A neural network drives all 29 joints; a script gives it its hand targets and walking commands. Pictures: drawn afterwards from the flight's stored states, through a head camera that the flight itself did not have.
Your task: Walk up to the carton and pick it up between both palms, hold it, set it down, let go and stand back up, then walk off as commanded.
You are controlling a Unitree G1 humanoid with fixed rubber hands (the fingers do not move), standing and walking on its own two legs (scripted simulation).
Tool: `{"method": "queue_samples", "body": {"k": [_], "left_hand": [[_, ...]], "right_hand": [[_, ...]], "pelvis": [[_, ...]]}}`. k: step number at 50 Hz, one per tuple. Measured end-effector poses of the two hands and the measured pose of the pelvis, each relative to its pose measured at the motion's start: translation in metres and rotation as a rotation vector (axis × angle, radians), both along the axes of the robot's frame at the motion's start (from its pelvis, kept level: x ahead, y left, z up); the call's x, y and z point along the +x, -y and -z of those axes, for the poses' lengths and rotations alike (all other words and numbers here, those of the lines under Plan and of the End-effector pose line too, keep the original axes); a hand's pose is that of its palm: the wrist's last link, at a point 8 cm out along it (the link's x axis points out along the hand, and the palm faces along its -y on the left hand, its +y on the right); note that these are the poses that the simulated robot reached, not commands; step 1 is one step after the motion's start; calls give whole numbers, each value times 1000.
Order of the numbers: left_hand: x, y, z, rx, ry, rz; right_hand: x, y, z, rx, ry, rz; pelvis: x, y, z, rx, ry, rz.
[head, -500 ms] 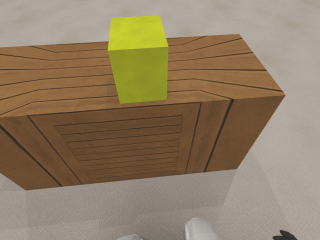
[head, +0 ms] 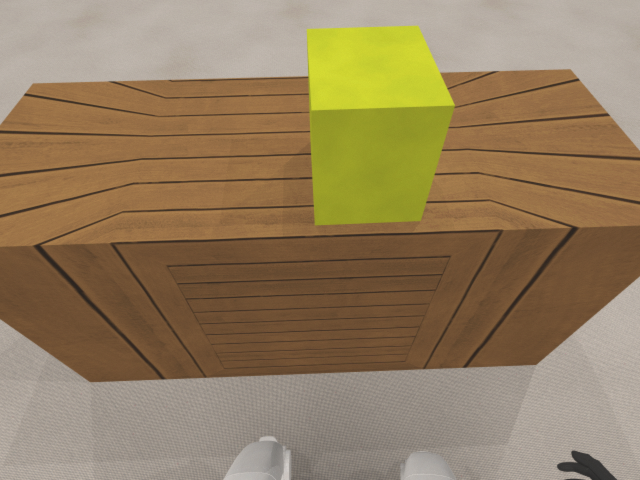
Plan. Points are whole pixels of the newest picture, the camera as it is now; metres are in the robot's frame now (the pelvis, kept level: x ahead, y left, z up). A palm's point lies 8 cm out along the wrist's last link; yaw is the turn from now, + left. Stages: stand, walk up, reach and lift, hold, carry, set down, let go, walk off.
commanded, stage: walk up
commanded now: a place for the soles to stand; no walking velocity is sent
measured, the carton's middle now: (365, 127) +0.64 -0.08 +0.07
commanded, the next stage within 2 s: none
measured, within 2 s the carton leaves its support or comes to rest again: neither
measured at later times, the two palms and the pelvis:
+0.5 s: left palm (18, 476) +0.15 +0.37 -0.06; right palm (560, 457) +0.16 -0.29 -0.08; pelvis +0.08 +0.04 +0.01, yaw -2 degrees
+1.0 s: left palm (23, 446) +0.18 +0.39 -0.08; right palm (529, 423) +0.20 -0.26 -0.08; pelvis +0.10 +0.07 +0.01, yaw -1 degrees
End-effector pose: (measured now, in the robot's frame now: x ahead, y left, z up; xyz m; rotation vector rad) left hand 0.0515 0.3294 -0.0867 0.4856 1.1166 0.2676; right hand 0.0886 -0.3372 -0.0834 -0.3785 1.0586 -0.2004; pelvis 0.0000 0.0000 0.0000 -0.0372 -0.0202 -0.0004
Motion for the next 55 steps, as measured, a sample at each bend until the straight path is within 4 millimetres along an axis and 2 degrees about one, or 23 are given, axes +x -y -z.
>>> {"method": "queue_samples", "body": {"k": [3, 8, 11, 15, 20, 25, 29, 32, 39, 43, 49, 55], "left_hand": [[27, -13, -1, -3, 7, 31], [70, -26, -21, 15, 29, 70], [87, -29, -28, 21, 20, 88], [102, -25, -27, 22, 7, 96], [100, -26, -22, 21, 5, 62], [98, -40, -24, 21, 4, 40], [100, -56, -15, -7, -5, 30], [107, -61, -11, -22, -14, 31], [117, -55, -7, -42, -31, 37], [120, -59, -7, -43, -26, 34], [133, -61, -7, -49, 9, 44], [130, -61, -8, -48, 23, 44]], "right_hand": [[-2, -19, 2, 19, -8, 48], [3, -36, -3, 39, -12, 85], [10, -39, -2, 44, -12, 100], [21, -36, 2, 42, -28, 109], [46, -35, 4, 33, -34, 88], [68, -47, 1, 28, -15, 58], [71, -65, 5, 19, -25, 49], [73, -71, 2, 6, -13, 58], [92, -67, 0, -2, -11, 49], [105, -71, -1, -7, 8, 42], [107, -75, -4, -12, 27, 35], [109, -75, -5, -10, 35, 37]], "pelvis": [[15, -16, -2, 11, 9, 31], [38, -31, -14, 49, 13, 61], [50, -35, -18, 61, 7, 77], [64, -31, -16, 68, -10, 83], [75, -28, -13, 48, -7, 57], [80, -41, -14, 50, -9, 33], [84, -59, -10, 45, -6, 19], [89, -65, -10, 40, -3, 25], [96, -62, -10, 42, -27, 22], [98, -65, -10, 42, -29, 17], [97, -69, -10, 39, -23, 15], [92, -68, -10, 40, -14, 14]]}}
